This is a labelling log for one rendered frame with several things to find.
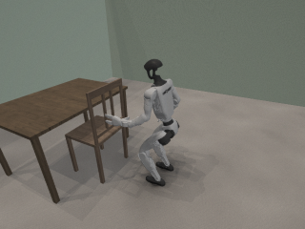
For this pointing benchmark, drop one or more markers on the chair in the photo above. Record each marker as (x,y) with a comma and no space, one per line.
(96,131)

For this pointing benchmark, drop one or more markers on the robot right upper arm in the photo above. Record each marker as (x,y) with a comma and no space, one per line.
(176,97)

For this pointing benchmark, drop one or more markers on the humanoid robot head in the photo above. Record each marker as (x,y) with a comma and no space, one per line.
(153,65)

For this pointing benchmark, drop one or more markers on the right robot foot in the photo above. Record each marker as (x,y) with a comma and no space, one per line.
(162,166)

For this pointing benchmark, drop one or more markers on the left robot forearm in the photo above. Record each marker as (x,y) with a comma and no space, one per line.
(133,122)

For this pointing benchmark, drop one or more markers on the robot left upper arm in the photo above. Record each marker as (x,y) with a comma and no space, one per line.
(149,97)

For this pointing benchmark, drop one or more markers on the table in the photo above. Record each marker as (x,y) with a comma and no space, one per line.
(33,115)

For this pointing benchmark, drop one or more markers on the robot left hand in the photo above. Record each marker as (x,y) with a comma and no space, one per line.
(115,120)

